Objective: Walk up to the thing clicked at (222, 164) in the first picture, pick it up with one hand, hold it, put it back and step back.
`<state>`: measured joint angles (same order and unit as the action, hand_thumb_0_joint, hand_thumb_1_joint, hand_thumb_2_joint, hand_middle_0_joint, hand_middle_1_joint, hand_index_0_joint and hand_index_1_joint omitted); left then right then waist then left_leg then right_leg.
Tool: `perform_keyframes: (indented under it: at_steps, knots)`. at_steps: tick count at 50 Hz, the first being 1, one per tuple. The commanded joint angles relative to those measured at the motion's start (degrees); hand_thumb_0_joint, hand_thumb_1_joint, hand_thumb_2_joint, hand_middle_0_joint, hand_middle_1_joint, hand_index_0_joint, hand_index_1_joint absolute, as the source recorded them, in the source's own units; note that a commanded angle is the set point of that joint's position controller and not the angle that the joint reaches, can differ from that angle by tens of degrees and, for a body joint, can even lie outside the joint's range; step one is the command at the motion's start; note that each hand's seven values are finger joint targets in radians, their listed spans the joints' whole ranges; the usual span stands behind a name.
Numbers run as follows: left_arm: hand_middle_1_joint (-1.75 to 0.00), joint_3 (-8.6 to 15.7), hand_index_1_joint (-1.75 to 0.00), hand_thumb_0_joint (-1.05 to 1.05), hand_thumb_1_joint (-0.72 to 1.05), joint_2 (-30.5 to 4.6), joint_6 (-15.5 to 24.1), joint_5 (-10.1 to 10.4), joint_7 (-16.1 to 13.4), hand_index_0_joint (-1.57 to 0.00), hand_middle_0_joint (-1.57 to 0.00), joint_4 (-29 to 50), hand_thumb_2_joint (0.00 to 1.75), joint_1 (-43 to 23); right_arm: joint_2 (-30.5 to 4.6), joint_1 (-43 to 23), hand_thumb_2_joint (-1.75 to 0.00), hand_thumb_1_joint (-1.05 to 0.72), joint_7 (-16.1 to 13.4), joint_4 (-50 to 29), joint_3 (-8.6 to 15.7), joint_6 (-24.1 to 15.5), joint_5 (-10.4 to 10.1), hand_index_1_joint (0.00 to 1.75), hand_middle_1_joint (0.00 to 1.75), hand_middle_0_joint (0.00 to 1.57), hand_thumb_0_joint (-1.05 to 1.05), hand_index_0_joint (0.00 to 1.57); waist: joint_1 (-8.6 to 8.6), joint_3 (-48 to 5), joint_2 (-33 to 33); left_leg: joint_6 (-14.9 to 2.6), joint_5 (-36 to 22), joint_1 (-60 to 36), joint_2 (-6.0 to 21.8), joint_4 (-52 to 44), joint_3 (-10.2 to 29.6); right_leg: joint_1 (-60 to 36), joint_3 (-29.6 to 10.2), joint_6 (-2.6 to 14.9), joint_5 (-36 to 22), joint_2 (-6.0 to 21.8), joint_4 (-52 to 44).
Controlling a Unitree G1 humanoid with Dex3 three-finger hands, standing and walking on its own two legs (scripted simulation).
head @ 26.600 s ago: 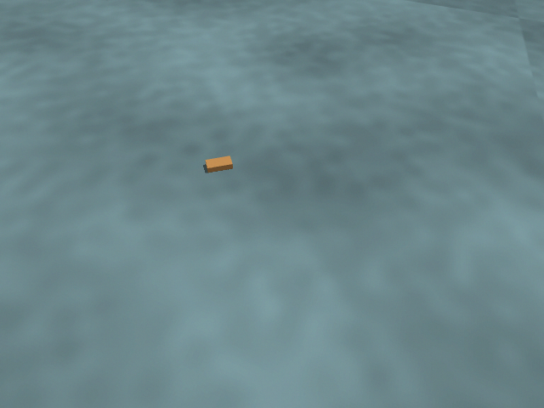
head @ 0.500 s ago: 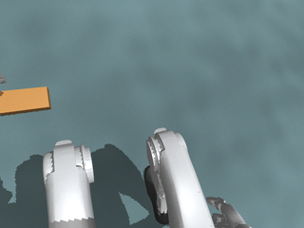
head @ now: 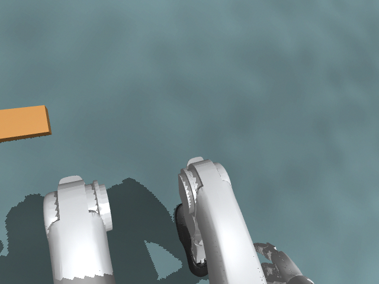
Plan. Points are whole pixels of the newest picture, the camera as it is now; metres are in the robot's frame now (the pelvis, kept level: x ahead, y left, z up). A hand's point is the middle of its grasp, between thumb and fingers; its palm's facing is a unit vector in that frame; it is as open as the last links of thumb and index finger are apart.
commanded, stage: rise first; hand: left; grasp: from above
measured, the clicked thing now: (16, 124) +0.47 +0.31 -0.30
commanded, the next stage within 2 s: approach in 1.00 s
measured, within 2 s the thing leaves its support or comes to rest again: neither
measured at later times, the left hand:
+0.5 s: hand out of the picture +0.43 +0.36 -0.18, palm faces -0.43 -0.10 -0.90, open 14.0 cm
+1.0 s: hand out of the picture +0.43 +0.36 -0.17, palm faces -0.44 -0.10 -0.89, open 14.2 cm
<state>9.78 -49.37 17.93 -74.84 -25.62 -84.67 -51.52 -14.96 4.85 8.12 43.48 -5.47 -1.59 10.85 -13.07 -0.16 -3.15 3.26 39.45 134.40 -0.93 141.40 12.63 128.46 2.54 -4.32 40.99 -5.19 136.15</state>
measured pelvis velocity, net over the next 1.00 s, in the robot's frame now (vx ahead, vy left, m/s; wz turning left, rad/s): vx -0.01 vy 0.01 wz -0.02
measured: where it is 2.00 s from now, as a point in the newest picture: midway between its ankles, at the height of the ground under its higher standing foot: (147, 265)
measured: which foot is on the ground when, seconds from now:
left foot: down 0.00-1.00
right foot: down 0.00-1.00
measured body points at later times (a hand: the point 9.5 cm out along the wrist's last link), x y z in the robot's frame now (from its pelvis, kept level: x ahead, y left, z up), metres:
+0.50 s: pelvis +0.00 +0.00 +0.00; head +0.24 +0.11 +0.36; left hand +0.45 +0.36 -0.13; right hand +0.07 -0.27 -0.09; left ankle +0.07 +0.14 -0.28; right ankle +0.10 -0.13 -0.28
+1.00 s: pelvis -0.01 +0.01 +0.00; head +0.23 +0.11 +0.37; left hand +0.45 +0.36 -0.12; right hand +0.07 -0.26 -0.09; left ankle +0.07 +0.14 -0.28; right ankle +0.10 -0.13 -0.28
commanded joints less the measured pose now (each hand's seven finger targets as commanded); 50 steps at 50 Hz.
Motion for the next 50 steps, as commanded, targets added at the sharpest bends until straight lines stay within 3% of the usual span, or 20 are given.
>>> perform_keyframes:
  at_steps: [1, 4, 10, 19, 27, 29, 31, 36, 46, 48, 50]
  knots:
    - [-0.93, 1.9, -0.94, 0.0, -0.5, -16.5, -0.1, 1.1, -1.8, -0.12, -0.13, 7.2, 0.98, -15.2, -15.5, 11.0, -0.9, -0.9, -0.7, -0.2, 4.1, 0.0, 0.0, 0.3, 0.3, 0.2, 0.0, 0.2, 0.32, -38.7, 20.0, -4.39, -10.9, -31.0, 0.8, -13.7, -8.6, -16.6, 8.0, 5.68, -14.5, 0.2, -12.8]
    - [-0.93, 1.8, -0.95, 0.0, -0.52, -16.5, 0.1, 1.2, -1.7, -0.11, -0.12, 6.8, 1.0, -16.0, -15.9, 11.0, -0.9, -0.9, -0.6, -0.4, 4.0, -0.1, 0.2, 0.3, 0.3, 0.2, 0.0, 0.2, -0.51, -37.7, 20.9, -4.27, -11.3, -31.8, 1.0, -13.6, -8.2, -15.8, 8.5, 5.66, -14.7, 0.2, -12.5]
    - [-0.94, 2.3, -0.95, 0.0, -0.52, -18.1, 0.5, 0.5, -2.1, -0.11, -0.12, 5.2, 0.99, -15.7, -16.0, 10.7, -0.9, -0.9, -0.5, -0.7, 3.2, -0.1, 0.4, 0.3, 0.3, 0.2, 0.0, 0.2, -0.34, -35.8, 21.7, -4.24, -9.8, -30.4, 0.9, -13.8, -8.3, -15.4, 8.6, 5.81, -13.5, 0.1, -12.4]
    - [-0.96, 2.6, -0.97, 0.0, -0.54, -19.6, 0.2, 0.8, -2.1, -0.09, -0.11, 7.4, 1.01, -16.7, -16.5, 10.6, -0.9, -0.9, -0.7, -1.1, 3.1, -0.5, 0.4, 0.3, 0.3, 0.2, 0.0, 0.2, -0.45, -37.8, 23.5, -4.03, -10.8, -32.5, 1.2, -13.6, -7.9, -15.3, 8.7, 5.74, -14.5, 0.2, -12.0]
    - [-0.97, 1.5, -0.99, 0.0, -0.55, -19.1, -0.7, 1.1, -0.3, -0.08, -0.1, 7.9, 1.02, -16.8, -16.6, 11.8, -0.9, -0.9, -0.4, -1.3, 2.8, -0.6, 0.3, 0.3, 0.3, 0.2, 0.0, 0.2, -1.08, -36.9, 23.8, -4.02, -11.0, -32.4, 1.2, -14.1, -7.7, -16.0, 8.8, 5.73, -14.8, 0.1, -12.6]
    - [-0.96, 1.5, -0.98, 0.0, -0.55, -19.5, -0.9, 1.3, 0.3, -0.09, -0.11, 7.3, 1.02, -15.6, -16.6, 11.4, -0.9, -0.9, -0.4, -1.4, 2.9, -0.5, -0.1, 0.3, 0.3, 0.2, 0.0, 0.2, -0.16, -36.5, 23.0, -4.09, -11.1, -32.0, 1.2, -14.1, -7.7, -15.9, 8.7, 5.79, -14.8, 0.1, -12.6]
    - [-0.96, 2.3, -0.97, 0.0, -0.55, -19.5, -0.6, 1.8, 0.6, -0.09, -0.11, 8.4, 1.02, -16.1, -16.9, 12.1, -0.9, -0.9, -0.3, -1.6, 3.0, -0.5, -0.1, 0.3, 0.3, 0.2, 0.0, 0.2, -0.79, -36.7, 22.7, -3.95, -11.3, -32.3, 1.1, -14.6, -7.4, -16.3, 9.0, 5.71, -14.8, 0.4, -12.4]
    - [-0.96, 1.9, -0.99, 0.0, -0.57, -19.4, 0.1, 1.8, 1.5, -0.08, -0.1, 9.1, 1.04, -15.3, -16.6, 11.6, -0.9, -0.9, -0.2, -2.3, 3.0, -0.3, -0.6, 0.3, 0.3, 0.2, 0.0, 0.2, -0.21, -36.5, 22.5, -4.01, -9.8, -31.9, 1.1, -14.7, -7.2, -15.9, 8.9, 5.85, -13.5, 0.2, -13.0]
    - [-0.98, 0.8, -1.0, 0.0, -0.58, -18.2, 1.5, 1.2, 1.2, -0.06, -0.09, 9.1, 1.04, -16.4, -16.5, 11.9, -0.9, -0.9, -0.2, -1.9, 2.9, -0.3, -0.6, 0.3, 0.3, 0.2, 0.0, 0.2, -0.85, -35.7, 22.5, -3.92, -9.5, -32.0, 1.2, -14.9, -7.1, -15.1, 9.1, 5.8, -13.2, 0.1, -13.3]
    - [-0.98, 1.5, -1.0, 0.0, -0.59, -18.8, 1.6, 0.9, 0.7, -0.06, -0.08, 9.3, 1.05, -17.4, -16.8, 12.1, -0.9, -0.9, -0.2, -1.9, 2.9, -0.2, -0.5, 0.3, 0.3, 0.2, 0.0, 0.2, -1.01, -35.8, 23.0, -3.8, -9.5, -32.5, 1.1, -15.3, -7.0, -15.0, 9.2, 5.78, -13.1, 0.3, -12.9]
    - [-0.97, 0.5, -1.0, 0.0, -0.58, -17.9, 1.5, 0.5, 0.5, -0.07, -0.09, 7.3, 1.05, -16.9, -16.6, 11.3, -0.9, -0.9, -0.3, -2.0, 2.7, -0.3, -0.6, 0.3, 0.3, 0.2, 0.0, 0.2, -1.06, -34.5, 23.1, -3.96, -8.9, -31.4, 1.2, -14.7, -7.5, -14.5, 9.0, 5.75, -13.0, 0.2, -13.3]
